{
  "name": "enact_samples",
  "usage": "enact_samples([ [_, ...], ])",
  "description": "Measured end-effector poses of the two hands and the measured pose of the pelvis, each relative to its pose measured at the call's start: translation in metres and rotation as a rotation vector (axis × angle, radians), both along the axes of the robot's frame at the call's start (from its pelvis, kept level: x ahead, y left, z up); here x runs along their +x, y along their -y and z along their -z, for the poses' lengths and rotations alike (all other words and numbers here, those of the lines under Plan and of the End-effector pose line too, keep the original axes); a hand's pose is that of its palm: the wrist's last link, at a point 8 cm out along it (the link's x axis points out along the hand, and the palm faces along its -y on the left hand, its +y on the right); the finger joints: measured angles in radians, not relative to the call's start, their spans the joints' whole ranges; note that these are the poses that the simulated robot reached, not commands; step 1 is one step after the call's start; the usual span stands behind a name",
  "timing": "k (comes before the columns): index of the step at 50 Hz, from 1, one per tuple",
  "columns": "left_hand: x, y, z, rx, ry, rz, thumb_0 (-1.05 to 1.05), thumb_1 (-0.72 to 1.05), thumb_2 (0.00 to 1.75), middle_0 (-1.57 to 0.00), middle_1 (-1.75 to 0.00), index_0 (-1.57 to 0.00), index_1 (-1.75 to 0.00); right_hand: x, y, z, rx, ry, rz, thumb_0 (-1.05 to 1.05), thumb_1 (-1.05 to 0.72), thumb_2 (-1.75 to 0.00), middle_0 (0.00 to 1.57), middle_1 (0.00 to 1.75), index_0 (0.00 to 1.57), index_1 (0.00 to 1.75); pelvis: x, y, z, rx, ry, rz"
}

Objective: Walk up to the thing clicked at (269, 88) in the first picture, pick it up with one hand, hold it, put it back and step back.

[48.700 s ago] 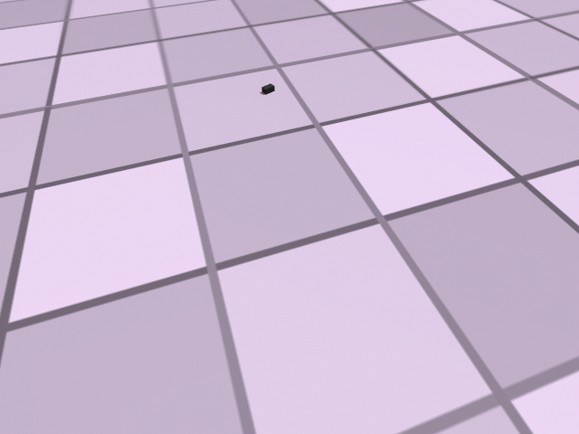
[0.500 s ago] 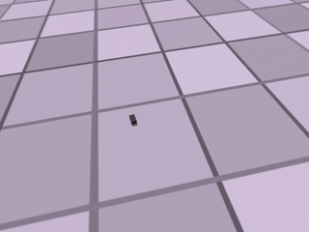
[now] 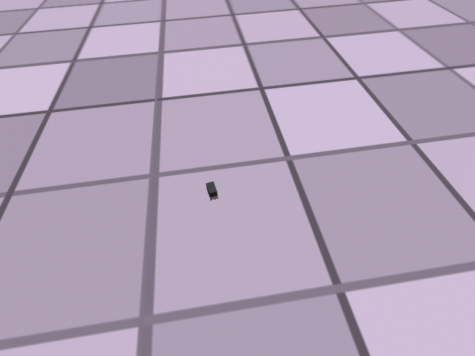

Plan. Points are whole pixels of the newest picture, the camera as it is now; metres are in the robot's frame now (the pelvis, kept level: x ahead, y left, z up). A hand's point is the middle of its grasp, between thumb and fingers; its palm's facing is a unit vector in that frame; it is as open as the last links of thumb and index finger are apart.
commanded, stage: step back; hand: left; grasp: from above
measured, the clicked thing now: (211, 189) +1.05 +0.19 -0.74
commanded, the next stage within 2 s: stand in 0.40 s
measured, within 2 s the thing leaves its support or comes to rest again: neither
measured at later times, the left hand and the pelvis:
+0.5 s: hand out of the picture +0.12 +0.27 -0.14, palm faces +0.00 -0.94 -0.34, open 7.4 cm; pelvis +0.03 +0.01 +0.01, yaw -1 degrees
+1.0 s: hand out of the picture +0.10 +0.26 -0.14, palm faces -0.05 -0.94 -0.33, open 7.4 cm; pelvis +0.02 +0.01 +0.02, yaw -2 degrees
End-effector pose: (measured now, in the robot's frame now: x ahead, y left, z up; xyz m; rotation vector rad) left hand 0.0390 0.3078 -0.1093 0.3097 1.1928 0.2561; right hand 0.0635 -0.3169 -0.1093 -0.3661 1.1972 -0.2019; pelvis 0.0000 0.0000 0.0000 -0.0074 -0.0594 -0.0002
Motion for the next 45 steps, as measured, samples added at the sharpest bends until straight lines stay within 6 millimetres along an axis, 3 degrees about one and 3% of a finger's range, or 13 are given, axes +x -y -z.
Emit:
enact_samples([
  [5, 0.018, -0.011, 0.011, -0.023, -0.027, -0.012, 0.01, 0.9, 0.9, -0.21, -0.3, -0.2, -0.3, 0.02, -0.02, 0.0, 0.0, 0.01, -0.002, 0.01, -0.91, -0.89, 0.2, 0.3, 0.2, 0.3, 0.01, -0.012, 0.003, 0.006, -0.004, 0.007],
  [12, 0.042, -0.012, 0.01, -0.031, -0.032, 0.007, 0.01, 0.9, 0.9, -0.21, -0.3, -0.2, -0.3, 0.057, -0.045, -0.005, 0.048, 0.039, -0.017, 0.01, -0.9, -0.89, 0.21, 0.3, 0.2, 0.3, 0.024, -0.012, -0.005, -0.011, -0.025, 0.009],
  [18, 0.062, -0.01, 0.004, -0.026, -0.019, 0.015, 0.01, 0.9, 0.9, -0.21, -0.3, -0.2, -0.3, 0.085, -0.05, -0.008, 0.064, 0.079, -0.021, 0.01, -0.9, -0.89, 0.21, 0.3, 0.21, 0.3, 0.031, -0.014, -0.009, -0.008, -0.028, 0.012],
  [23, 0.074, -0.008, -0.001, -0.027, -0.001, 0.027, 0.01, 0.9, 0.9, -0.21, -0.3, -0.2, -0.3, 0.094, -0.048, -0.012, 0.062, 0.098, -0.02, 0.01, -0.9, -0.89, 0.21, 0.3, 0.2, 0.3, 0.033, -0.015, -0.011, -0.002, -0.02, 0.016],
  [33, 0.081, 0.001, -0.007, -0.038, 0.009, 0.061, 0.01, 0.9, 0.9, -0.21, -0.3, -0.2, -0.3, 0.071, -0.038, -0.015, 0.053, 0.071, 0.018, 0.0, -0.91, -0.89, 0.21, 0.3, 0.2, 0.3, 0.03, -0.014, -0.017, 0.005, -0.002, 0.023],
  [45, 0.062, 0.002, -0.005, -0.041, -0.038, 0.071, 0.01, 0.9, 0.9, -0.21, -0.3, -0.2, -0.3, 0.022, -0.03, -0.01, 0.05, -0.023, 0.069, 0.01, -0.91, -0.89, 0.21, 0.3, 0.2, 0.3, 0.023, -0.013, -0.018, 0.004, -0.001, 0.026],
])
